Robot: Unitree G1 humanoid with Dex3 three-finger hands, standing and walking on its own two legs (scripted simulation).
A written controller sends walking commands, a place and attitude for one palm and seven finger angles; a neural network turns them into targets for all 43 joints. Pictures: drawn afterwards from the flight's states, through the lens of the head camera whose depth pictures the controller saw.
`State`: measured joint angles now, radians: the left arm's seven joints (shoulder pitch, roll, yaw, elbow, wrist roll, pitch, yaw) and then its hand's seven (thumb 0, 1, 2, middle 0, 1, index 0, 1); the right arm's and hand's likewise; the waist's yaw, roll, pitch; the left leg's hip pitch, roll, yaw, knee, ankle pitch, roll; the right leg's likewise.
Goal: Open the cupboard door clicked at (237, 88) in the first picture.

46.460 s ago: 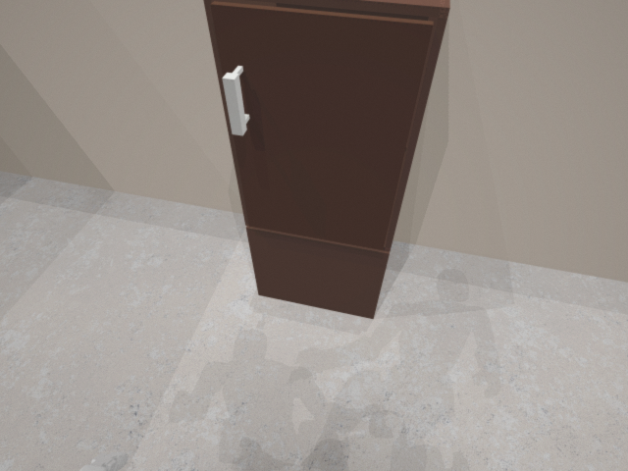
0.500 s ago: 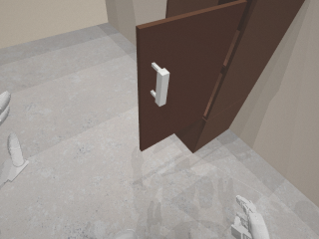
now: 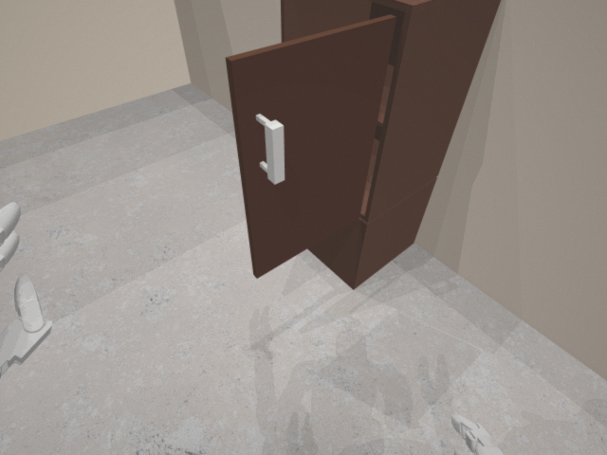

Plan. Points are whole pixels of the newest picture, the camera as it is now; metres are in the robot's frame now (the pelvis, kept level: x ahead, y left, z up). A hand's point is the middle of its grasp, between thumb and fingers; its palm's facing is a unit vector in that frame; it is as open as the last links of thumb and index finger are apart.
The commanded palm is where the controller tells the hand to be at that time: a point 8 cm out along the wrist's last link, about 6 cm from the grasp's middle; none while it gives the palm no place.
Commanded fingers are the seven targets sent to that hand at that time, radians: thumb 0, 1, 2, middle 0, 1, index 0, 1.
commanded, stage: stop stepping back and stand still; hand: left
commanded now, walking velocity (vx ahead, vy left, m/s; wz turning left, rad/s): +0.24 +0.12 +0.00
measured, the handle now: (268, 148) +0.64 +0.11 +0.07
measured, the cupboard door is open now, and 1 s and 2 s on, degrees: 88 88 88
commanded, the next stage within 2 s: let the arm hang, fingers relaxed in 0.32 s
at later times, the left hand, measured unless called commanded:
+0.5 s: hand (62, 371) +0.19 +0.28 +0.07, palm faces +0.28 -0.82 -0.50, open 7.4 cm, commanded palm none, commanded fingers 0.00 0.90 0.90 -0.20 -0.30 -0.20 -0.30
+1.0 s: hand out of the picture -0.12 +0.22 -0.17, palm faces +0.06 -0.97 -0.25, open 7.3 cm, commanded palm none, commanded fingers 0.00 0.90 0.90 -0.20 -0.30 -0.20 -0.30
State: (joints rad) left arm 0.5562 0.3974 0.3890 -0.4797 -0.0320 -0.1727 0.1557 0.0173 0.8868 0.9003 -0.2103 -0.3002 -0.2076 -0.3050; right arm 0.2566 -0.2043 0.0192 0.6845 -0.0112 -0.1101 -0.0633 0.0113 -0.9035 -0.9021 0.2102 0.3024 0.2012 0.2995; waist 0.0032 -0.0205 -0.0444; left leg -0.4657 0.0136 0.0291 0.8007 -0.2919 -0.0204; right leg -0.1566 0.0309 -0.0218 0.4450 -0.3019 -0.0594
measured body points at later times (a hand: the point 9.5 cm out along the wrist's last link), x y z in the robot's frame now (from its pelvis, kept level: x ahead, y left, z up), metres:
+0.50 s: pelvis -0.02 +0.02 -0.01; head -0.03 +0.00 +0.44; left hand +0.17 +0.32 +0.10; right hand +0.14 -0.22 -0.12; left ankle +0.00 +0.13 -0.74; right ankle -0.04 -0.08 -0.74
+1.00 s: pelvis -0.04 +0.03 +0.00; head -0.01 +0.03 +0.45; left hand -0.12 +0.28 -0.15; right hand -0.05 -0.22 -0.16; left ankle +0.00 +0.13 -0.74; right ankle -0.04 -0.08 -0.74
